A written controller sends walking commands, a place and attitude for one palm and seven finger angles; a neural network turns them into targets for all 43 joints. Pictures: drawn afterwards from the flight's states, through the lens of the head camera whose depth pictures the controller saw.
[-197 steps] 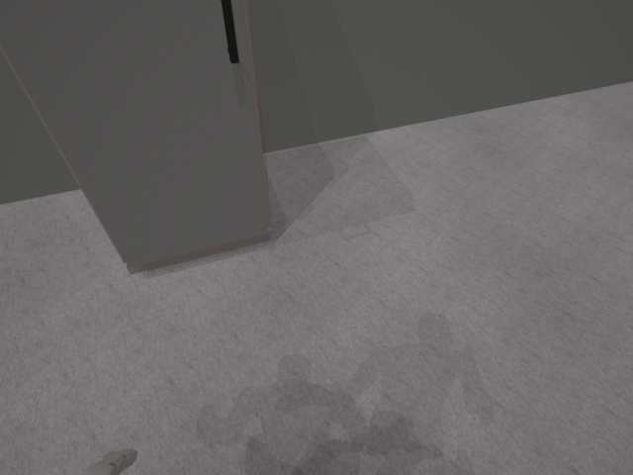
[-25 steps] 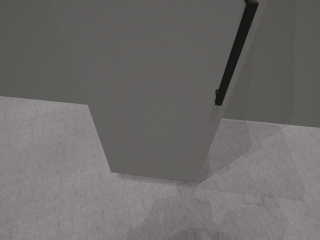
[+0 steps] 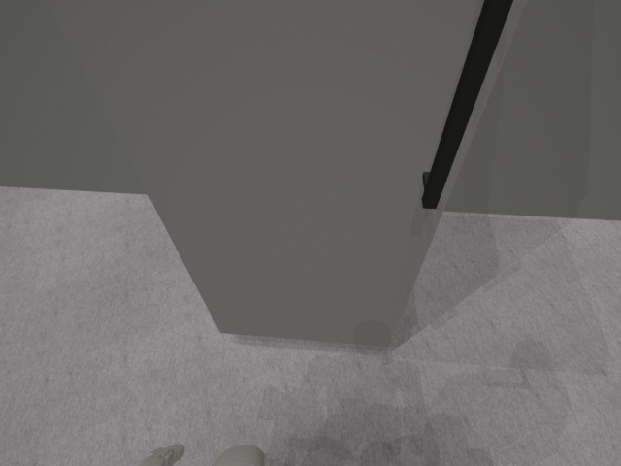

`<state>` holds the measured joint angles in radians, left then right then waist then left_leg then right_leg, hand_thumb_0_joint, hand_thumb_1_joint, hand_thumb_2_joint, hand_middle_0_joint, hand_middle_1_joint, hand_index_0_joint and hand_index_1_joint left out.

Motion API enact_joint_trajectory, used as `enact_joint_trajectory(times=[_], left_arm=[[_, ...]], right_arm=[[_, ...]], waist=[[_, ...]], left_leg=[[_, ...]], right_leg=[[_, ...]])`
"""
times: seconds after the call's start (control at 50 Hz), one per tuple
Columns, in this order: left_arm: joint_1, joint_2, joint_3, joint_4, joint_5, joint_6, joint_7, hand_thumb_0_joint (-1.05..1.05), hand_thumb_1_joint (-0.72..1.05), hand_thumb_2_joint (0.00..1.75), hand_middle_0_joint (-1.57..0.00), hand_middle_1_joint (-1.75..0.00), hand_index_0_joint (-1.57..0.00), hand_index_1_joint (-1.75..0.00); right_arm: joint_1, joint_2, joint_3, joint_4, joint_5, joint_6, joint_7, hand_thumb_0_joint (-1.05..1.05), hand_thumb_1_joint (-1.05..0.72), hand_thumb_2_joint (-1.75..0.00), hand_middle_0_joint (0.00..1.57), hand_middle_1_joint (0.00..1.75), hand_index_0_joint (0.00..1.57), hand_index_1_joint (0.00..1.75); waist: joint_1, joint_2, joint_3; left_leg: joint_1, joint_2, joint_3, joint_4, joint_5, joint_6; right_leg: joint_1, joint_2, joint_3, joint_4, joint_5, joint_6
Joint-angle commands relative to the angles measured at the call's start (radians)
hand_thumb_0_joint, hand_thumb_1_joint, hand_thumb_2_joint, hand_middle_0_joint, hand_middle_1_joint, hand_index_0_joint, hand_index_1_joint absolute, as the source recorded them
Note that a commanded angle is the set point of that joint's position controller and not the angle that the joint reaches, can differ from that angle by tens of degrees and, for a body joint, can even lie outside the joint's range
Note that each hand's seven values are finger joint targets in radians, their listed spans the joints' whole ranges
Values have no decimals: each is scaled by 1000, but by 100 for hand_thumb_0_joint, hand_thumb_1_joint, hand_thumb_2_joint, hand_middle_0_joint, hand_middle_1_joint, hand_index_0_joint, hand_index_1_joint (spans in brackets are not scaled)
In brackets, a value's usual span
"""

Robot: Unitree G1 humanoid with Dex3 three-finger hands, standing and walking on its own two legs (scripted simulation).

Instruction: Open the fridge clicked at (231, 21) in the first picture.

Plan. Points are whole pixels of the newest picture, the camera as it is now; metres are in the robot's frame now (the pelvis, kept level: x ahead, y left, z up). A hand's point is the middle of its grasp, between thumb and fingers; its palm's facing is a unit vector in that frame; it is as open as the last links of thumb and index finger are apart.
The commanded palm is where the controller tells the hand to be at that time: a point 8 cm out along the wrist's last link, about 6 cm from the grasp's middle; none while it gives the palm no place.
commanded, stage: come to a stop and stand still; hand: right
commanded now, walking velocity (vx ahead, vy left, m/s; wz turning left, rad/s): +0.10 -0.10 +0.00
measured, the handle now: (454, 110) +0.49 -0.16 +0.19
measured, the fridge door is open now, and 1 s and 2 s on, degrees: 0 0 0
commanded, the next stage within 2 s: look again from close up in 1.28 s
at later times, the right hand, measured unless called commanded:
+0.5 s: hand out of the picture -0.02 -0.16 -0.16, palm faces +0.11 +0.96 -0.24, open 7.3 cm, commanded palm none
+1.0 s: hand out of the picture -0.01 -0.20 -0.17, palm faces +0.03 +0.98 -0.20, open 7.3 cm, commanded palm none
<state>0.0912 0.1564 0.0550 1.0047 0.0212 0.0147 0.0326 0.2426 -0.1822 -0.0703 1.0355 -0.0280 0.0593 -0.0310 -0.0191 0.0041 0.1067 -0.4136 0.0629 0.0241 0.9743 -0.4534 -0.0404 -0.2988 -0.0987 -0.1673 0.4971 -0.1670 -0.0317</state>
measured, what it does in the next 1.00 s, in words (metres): steps on the spot: left foot, then right foot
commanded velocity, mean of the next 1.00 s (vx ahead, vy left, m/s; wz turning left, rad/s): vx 0.03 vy -0.07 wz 0.00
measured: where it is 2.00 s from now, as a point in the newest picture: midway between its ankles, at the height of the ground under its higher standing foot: outside the picture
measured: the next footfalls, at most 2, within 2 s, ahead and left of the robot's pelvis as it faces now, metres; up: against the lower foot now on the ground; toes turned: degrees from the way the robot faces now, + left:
left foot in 0.10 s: +0.01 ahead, +0.11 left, +0.00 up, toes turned +3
right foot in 0.54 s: -0.01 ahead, -0.12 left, +0.00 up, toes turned -6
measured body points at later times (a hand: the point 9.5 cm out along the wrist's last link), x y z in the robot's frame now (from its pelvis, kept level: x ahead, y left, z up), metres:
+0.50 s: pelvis -0.02 +0.02 +0.00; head +0.01 +0.04 +0.45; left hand +0.00 +0.27 -0.16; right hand -0.03 -0.21 -0.14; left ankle +0.00 +0.16 -0.74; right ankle -0.05 -0.11 -0.72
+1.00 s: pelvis -0.03 -0.02 +0.01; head -0.03 -0.02 +0.46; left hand -0.01 +0.21 -0.15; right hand -0.02 -0.25 -0.15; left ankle -0.03 +0.11 -0.74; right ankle -0.05 -0.11 -0.74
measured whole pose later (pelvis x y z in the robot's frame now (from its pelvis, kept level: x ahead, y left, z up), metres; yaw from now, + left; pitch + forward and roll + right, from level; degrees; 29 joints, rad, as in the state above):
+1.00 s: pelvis -0.03 -0.02 +0.01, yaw +0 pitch -2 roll +0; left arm 0.24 0.17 0.01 1.13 0.01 -0.01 0.03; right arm 0.24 -0.16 -0.01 1.13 -0.02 0.01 -0.03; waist 0.00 0.00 0.03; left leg -0.16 0.05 0.06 0.42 -0.23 -0.03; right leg -0.12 0.00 -0.11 0.41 -0.25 -0.03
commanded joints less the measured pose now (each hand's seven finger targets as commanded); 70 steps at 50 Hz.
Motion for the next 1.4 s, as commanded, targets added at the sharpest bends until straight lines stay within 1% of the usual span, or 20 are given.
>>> enact_joint_trajectory(times=[0.0,0.06,0.08,0.14,0.2,0.26,0.4,0.46,0.5,0.54,0.58,0.68,0.76,0.84,0.96,0.98,1.0,1.06,1.18,1.38], left_arm=[[42,160,44,-33,8,1,-6,0,90,90,-20,-30,-20,-30],[74,97,28,-23,-9,12,-19,0,90,90,-20,-30,-20,-30],[91,25,13,-43,-16,24,-26,0,90,90,-20,-30,-20,-30],[60,82,25,-55,-2,47,-43,0,90,90,-20,-30,-20,-30],[169,107,27,-3,5,37,-46,0,90,90,-20,-30,-20,-30],[173,111,24,-5,2,27,-45,0,90,90,-20,-30,-20,-30],[130,75,5,-37,-9,13,-34,0,90,90,-20,-30,-20,-30],[224,64,0,-1,-15,1,-25,0,90,90,-20,-30,-20,-30],[298,111,2,33,-13,-17,-19,0,90,90,-20,-30,-20,-30],[257,203,15,11,-6,-17,-10,0,90,90,-20,-30,-20,-30],[184,161,0,13,3,-23,-2,0,90,90,-20,-30,-20,-30],[175,128,-13,39,-3,-29,12,0,90,90,-20,-30,-20,-30],[186,92,-21,49,-21,-33,6,0,90,90,-20,-30,-20,-30],[195,89,-24,77,-13,-27,0,0,90,90,-20,-30,-20,-30],[199,89,-39,109,-13,-35,-2,0,90,90,-20,-30,-20,-30],[147,136,-40,25,-20,-48,-14,0,90,90,-20,-30,-20,-30],[210,99,-40,14,-8,-41,-17,0,90,90,-20,-30,-20,-30],[240,101,-48,12,1,-58,-19,0,90,90,-20,-30,-20,-30],[263,109,-49,4,-6,-54,-11,0,90,90,-20,-30,-20,-30],[283,95,-54,47,-7,-55,-11,0,90,90,-20,-30,-20,-30]], right_arm=[[126,-2,3,-39,5,-23,0,0,-90,-90,20,30,20,30],[212,-65,6,-4,-9,-54,-6,0,-90,-90,20,30,20,30],[156,-150,3,-27,-15,-67,-8,0,-90,-90,20,30,20,30],[22,-201,-11,-88,-8,-58,-11,0,-90,-90,20,30,20,30],[-4,-154,-4,-83,1,-68,-8,0,-90,-90,20,30,20,30],[66,-153,-9,-71,2,-72,-11,0,-90,-90,20,30,20,30],[126,-171,-19,-31,-10,-68,-15,0,-90,-90,20,30,20,30],[71,-166,-16,-24,-3,-62,-13,0,-90,-90,20,30,20,30],[44,-119,-3,-35,13,-50,-9,0,-90,-90,20,30,20,30],[43,-44,15,-45,13,-41,-6,0,-90,-90,20,30,20,30],[13,-31,22,-22,6,-33,-7,0,-90,-90,20,30,20,30],[57,-28,33,28,13,-46,2,0,-90,-90,20,30,20,30],[91,-78,40,63,11,-70,-7,0,-90,-90,20,30,20,30],[44,-63,49,64,12,-71,-6,0,-90,-90,20,30,20,30],[49,-65,53,71,17,-67,-8,0,-90,-90,20,30,20,30],[124,-91,65,88,4,-85,-48,0,-90,-90,20,30,20,30],[81,-114,59,41,11,-95,-38,0,-90,-90,20,30,20,30],[72,-102,63,24,14,-95,-14,0,-90,-90,20,30,20,30],[59,-67,75,27,14,-85,-4,0,-90,-90,20,30,20,30],[86,-70,70,35,16,-87,-5,0,-90,-90,20,30,20,30]], waist=[[10,-245,-148],[-32,1,-121],[-7,263,-66],[-7,228,37],[25,199,47],[-13,169,-29],[-52,206,-106],[-1,230,-137],[29,47,-162],[15,-212,-125],[11,-229,-41],[-2,-147,-68],[12,16,-108],[23,121,-34],[12,-1,-34],[-6,50,5],[35,-32,-78],[18,-178,-112],[19,11,-25],[17,35,-25]], left_leg=[[138,-3,53,-211,32,6],[292,46,-1,-608,151,11],[167,257,-300,-784,-54,77],[-79,315,-392,-907,-295,131],[48,234,-210,-810,16,101],[207,248,-169,-743,217,122],[321,276,-169,-654,497,182],[229,219,-115,-590,500,136],[91,116,-31,-475,322,59],[65,24,60,-329,5,-7],[76,26,37,-245,-13,-3],[131,18,36,-408,106,2],[282,98,-59,-584,536,42],[210,78,-36,-607,422,42],[244,66,-35,-638,330,35],[205,97,-65,-579,562,49],[223,111,-74,-559,363,78],[232,47,-17,-512,232,83],[195,37,-12,-528,215,70],[183,52,-35,-556,237,69]], right_leg=[[13,-204,178,-189,-4,-105],[-111,-59,99,-7,-295,9],[-171,26,69,157,-352,67],[-149,36,153,379,-276,54],[-198,43,164,475,-127,61],[-228,49,154,482,-125,86],[-134,57,118,225,-269,91],[71,84,80,-4,-133,80],[263,7,133,-132,33,54],[137,-233,361,-224,158,-69],[39,-180,313,-282,90,-82],[174,-113,206,-152,455,-78],[134,-28,159,-95,223,10],[146,-26,161,-149,100,18],[126,-27,170,-201,56,16],[45,-37,152,-13,148,31],[70,2,165,-68,-36,27],[47,-23,204,-124,20,2],[16,-23,214,-162,-55,-17],[60,-7,182,-169,-39,-12]])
